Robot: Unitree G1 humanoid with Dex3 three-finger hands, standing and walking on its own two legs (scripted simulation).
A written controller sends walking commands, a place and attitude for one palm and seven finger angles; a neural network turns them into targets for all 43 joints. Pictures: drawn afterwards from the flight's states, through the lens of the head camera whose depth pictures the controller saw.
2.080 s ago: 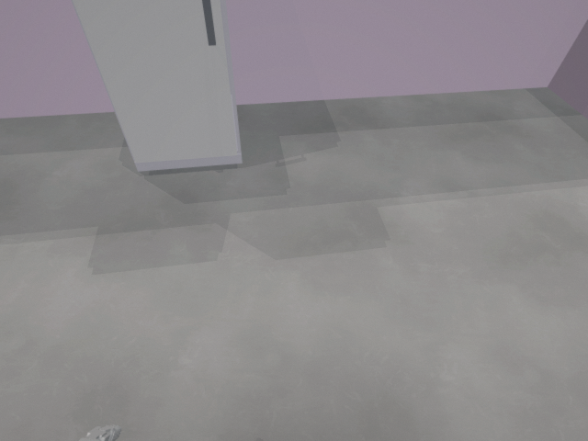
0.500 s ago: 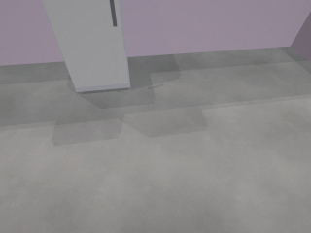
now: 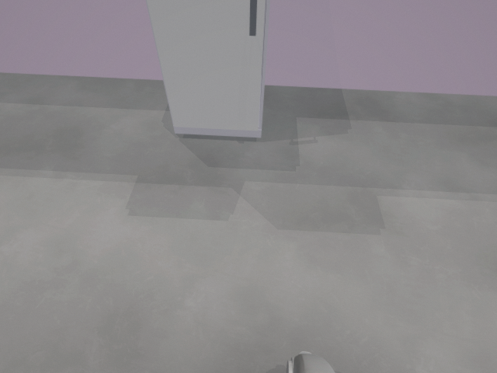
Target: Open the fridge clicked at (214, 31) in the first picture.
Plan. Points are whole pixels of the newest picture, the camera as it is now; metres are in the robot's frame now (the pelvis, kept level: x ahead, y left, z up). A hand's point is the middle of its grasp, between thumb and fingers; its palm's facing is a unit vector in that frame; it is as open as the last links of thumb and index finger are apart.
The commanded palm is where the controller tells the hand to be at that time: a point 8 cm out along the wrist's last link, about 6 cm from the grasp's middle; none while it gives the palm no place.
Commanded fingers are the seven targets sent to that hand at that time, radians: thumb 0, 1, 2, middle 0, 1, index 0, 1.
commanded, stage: walk to a spot facing it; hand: right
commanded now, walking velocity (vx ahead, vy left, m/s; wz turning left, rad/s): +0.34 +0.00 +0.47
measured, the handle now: out of the picture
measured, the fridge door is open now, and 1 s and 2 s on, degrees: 0 0 0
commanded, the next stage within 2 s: turn to face it in 1.58 s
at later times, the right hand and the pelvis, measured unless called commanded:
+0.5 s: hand (371, 283) +0.33 -0.26 -0.16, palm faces -0.24 +0.95 -0.21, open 7.4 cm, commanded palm none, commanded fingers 0.00 -0.90 -0.90 0.20 0.30 0.20 0.30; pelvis +0.18 -0.08 +0.00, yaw +17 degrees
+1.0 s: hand (282, 208) +0.53 -0.08 -0.17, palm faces -0.44 +0.87 -0.21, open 7.1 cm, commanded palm none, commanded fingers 0.00 -0.90 -0.90 0.20 0.30 0.20 0.30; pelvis +0.36 +0.04 -0.01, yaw +29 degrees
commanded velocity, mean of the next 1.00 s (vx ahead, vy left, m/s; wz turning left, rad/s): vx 0.35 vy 0.00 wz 0.37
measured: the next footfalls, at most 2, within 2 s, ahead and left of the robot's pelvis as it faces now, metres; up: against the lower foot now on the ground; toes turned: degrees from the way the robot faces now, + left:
right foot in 0.18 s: +0.22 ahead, -0.15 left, +0.00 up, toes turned +0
left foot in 0.82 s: +0.37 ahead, +0.13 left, +0.00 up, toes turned +34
